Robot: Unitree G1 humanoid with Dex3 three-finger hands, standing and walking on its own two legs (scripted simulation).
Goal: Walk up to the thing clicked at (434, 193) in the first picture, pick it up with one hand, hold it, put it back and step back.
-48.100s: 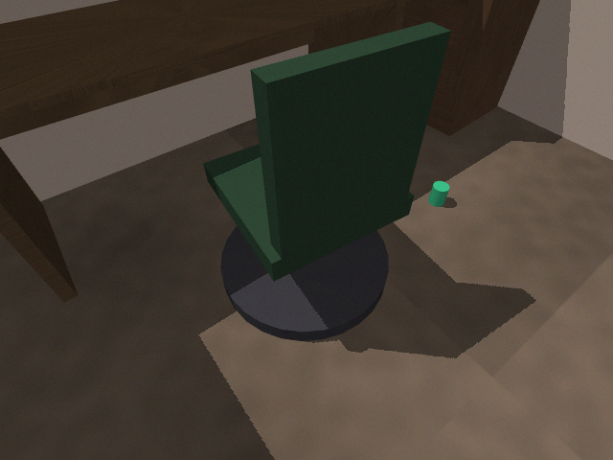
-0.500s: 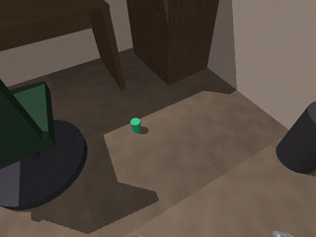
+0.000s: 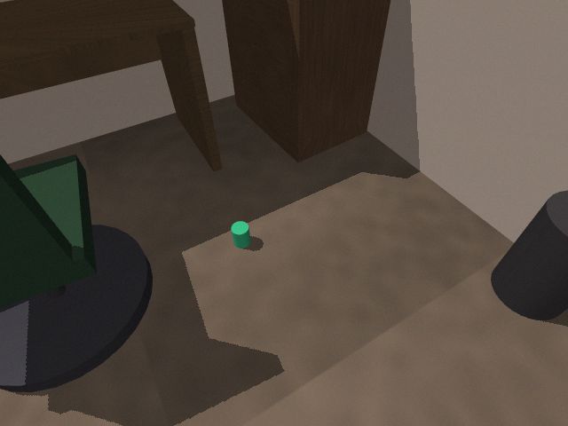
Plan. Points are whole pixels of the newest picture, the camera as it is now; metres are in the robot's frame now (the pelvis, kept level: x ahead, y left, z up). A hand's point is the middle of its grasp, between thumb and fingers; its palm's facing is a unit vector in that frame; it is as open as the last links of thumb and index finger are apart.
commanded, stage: step back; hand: left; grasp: from above
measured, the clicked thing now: (241, 234) +1.00 +0.23 -0.72
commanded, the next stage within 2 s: stand in 0.36 s
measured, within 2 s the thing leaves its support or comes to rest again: neither
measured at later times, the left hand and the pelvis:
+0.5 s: hand out of the picture +0.12 +0.27 -0.14, palm faces +0.00 -0.94 -0.34, open 7.4 cm; pelvis +0.03 +0.02 +0.01, yaw +1 degrees
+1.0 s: hand out of the picture +0.08 +0.26 -0.14, palm faces -0.02 -0.94 -0.33, open 7.4 cm; pelvis +0.01 +0.01 +0.02, yaw +1 degrees
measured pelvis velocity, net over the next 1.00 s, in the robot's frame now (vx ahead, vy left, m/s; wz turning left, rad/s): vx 0.01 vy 0.01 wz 0.01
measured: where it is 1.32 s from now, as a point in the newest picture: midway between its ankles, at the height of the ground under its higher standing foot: outside the picture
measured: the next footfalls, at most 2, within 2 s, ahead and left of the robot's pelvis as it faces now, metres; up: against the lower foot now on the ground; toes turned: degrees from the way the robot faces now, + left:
none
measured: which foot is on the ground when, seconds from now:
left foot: down 0.00-1.00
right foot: down 0.00-1.00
